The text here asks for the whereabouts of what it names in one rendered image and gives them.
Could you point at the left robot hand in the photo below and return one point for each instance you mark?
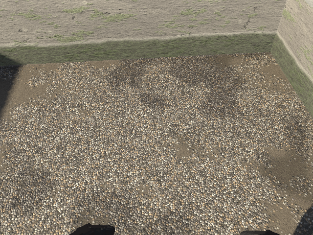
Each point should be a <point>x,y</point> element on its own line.
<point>89,229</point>

